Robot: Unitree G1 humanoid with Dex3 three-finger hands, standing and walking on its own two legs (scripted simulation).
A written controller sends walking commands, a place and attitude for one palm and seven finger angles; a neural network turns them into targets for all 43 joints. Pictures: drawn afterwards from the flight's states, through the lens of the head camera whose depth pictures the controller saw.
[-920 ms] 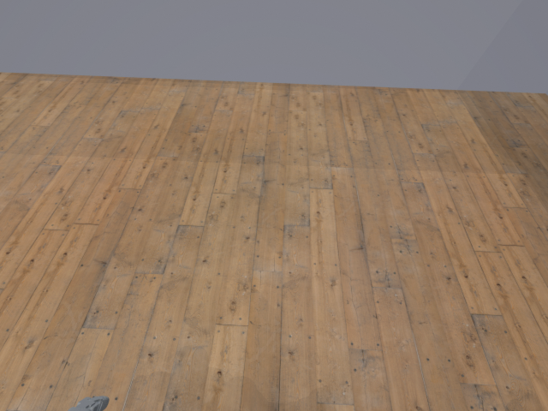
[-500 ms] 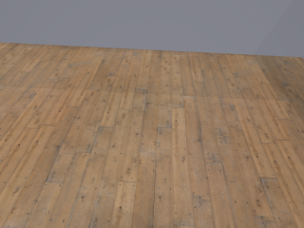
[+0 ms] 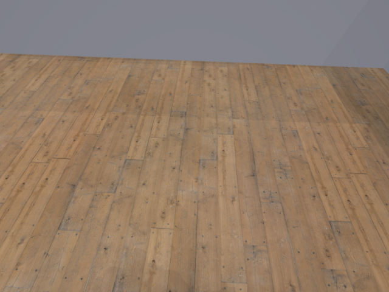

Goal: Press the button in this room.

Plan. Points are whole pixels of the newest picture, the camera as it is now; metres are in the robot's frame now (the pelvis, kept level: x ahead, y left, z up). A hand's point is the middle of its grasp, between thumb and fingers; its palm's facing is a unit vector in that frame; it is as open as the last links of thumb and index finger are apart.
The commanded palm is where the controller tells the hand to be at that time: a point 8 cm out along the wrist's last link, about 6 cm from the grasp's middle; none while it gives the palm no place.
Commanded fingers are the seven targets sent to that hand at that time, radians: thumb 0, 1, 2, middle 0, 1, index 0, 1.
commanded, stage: turn or walk to find it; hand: left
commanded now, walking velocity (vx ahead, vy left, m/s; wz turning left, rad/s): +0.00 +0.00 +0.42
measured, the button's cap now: out of the picture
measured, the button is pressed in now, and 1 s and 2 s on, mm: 0 0 0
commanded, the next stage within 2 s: none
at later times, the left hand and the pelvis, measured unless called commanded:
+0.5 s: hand out of the picture +0.03 +0.22 -0.18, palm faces +0.14 -0.96 -0.25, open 7.4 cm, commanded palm none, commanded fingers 0.00 0.90 0.90 -0.20 -0.30 -0.20 -0.30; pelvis -0.02 +0.00 -0.01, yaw +9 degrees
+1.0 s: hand out of the picture -0.11 +0.17 -0.18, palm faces +0.42 -0.88 -0.24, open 7.4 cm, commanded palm none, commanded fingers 0.00 0.90 0.90 -0.20 -0.30 -0.20 -0.30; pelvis -0.04 -0.02 -0.01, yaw +24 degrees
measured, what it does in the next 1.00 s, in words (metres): steps on the spot, turning left: right foot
